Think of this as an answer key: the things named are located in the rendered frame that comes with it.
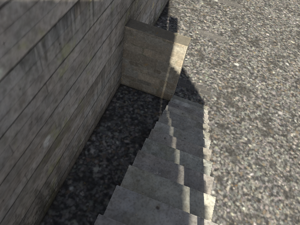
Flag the stairs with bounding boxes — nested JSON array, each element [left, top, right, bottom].
[[94, 95, 218, 225]]

